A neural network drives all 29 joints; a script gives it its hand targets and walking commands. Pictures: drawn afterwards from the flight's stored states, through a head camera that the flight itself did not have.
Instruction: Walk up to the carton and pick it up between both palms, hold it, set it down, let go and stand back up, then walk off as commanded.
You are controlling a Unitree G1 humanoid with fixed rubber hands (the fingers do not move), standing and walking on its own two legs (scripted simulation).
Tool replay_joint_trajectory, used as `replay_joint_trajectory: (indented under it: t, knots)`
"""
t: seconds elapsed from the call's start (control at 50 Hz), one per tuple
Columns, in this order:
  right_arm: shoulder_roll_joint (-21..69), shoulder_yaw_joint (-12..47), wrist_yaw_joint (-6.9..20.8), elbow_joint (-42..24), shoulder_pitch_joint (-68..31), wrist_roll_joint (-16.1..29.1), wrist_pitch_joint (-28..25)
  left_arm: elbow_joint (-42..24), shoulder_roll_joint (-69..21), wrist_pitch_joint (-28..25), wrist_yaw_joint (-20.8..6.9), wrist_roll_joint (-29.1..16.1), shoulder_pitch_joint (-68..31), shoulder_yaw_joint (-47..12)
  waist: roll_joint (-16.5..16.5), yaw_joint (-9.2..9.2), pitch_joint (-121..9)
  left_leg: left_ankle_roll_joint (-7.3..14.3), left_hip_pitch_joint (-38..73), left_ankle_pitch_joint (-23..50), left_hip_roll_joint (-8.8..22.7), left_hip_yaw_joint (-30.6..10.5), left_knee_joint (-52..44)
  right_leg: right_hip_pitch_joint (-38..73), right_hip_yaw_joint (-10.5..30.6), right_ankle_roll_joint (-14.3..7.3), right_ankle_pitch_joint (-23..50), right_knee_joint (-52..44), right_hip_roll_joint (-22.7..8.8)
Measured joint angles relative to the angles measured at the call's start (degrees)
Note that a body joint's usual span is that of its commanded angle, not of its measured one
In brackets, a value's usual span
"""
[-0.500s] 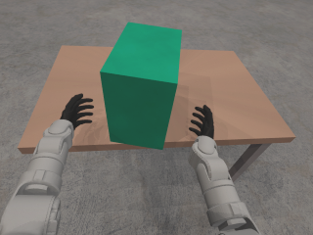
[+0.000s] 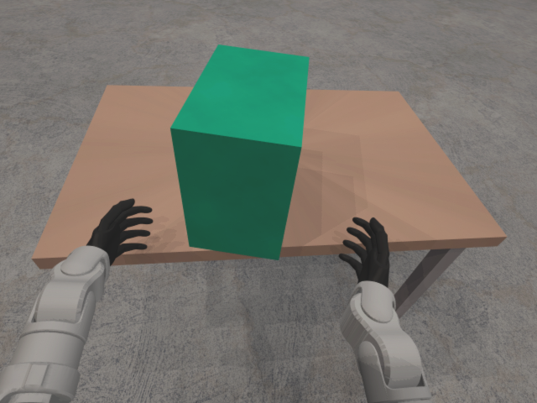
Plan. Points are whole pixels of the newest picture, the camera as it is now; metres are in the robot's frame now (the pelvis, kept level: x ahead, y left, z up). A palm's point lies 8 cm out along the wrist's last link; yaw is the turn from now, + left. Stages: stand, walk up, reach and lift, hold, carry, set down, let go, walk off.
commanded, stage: set down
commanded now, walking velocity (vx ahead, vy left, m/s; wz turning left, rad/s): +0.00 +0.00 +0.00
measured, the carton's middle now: (248, 152) +0.52 +0.00 +0.09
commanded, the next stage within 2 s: none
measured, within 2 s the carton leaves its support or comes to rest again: neither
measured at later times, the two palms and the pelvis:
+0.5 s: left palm (80, 294) +0.28 +0.24 +0.04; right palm (386, 326) +0.20 -0.16 +0.07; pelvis +0.01 +0.00 +0.00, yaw +0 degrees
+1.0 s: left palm (74, 338) +0.23 +0.24 +0.02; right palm (385, 333) +0.19 -0.16 +0.07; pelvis +0.02 +0.00 +0.00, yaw +0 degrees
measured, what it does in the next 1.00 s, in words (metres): stands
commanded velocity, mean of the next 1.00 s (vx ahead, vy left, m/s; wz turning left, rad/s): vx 0.00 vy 0.00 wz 0.00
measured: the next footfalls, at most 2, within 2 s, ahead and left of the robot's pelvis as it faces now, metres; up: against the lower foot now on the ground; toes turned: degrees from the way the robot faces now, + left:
none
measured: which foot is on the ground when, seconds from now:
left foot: down 0.00-1.00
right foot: down 0.00-1.00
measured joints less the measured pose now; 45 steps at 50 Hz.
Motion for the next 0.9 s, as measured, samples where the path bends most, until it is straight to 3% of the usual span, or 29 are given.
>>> replay_joint_trajectory:
  t: [0.18,0.5,0.7,0.9]
  knots:
    - [-0.4,0.5,0.1,-6.3,5.9,0.0,3.4,-5.4,1.3,0.2,-0.1,-0.3,5.2,0.0,0.0,0.41,0.0,0.0,0.5,0.0,0.0,0.0,0.0,0.1,0.0,-0.1,-0.5,0.7,0.0]
    - [-1.5,2.8,1.7,-17.2,21.5,0.2,4.1,-19.2,2.4,0.7,-0.6,-0.6,20.0,0.0,0.0,2.02,0.3,0.0,1.9,-1.1,0.0,0.0,0.0,2.3,0.0,-0.1,-0.7,-0.6,0.0]
    - [-1.6,3.5,4.8,-21.9,33.2,0.3,1.2,-27.0,2.7,-1.0,-0.6,-0.6,32.0,0.0,0.0,4.24,0.5,0.1,3.2,-1.9,-0.1,0.1,0.0,3.8,0.0,-0.1,-1.1,-1.5,-0.1]
    - [-1.6,3.1,8.3,-21.9,31.4,0.3,1.2,-27.0,2.1,-2.5,0.1,-0.6,34.0,0.0,0.0,4.59,0.6,0.1,3.8,-2.2,-0.1,0.1,0.0,3.9,0.0,-0.1,-2.1,-0.1,-0.1]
